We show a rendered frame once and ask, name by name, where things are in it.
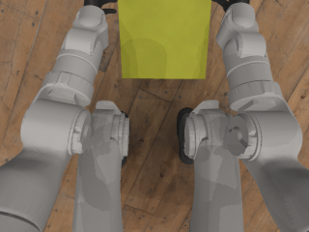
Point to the robot left upper arm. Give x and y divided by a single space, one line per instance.
52 132

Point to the robot right upper arm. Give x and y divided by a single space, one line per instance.
268 143

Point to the robot right foot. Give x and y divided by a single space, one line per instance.
181 121

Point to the robot left shin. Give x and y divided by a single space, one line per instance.
107 105

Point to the carton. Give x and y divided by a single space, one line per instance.
164 39

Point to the robot right forearm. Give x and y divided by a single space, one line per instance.
244 54

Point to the robot left forearm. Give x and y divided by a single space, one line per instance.
73 75

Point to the left robot hand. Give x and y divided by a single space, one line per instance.
100 3

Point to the right robot hand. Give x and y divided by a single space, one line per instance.
226 4

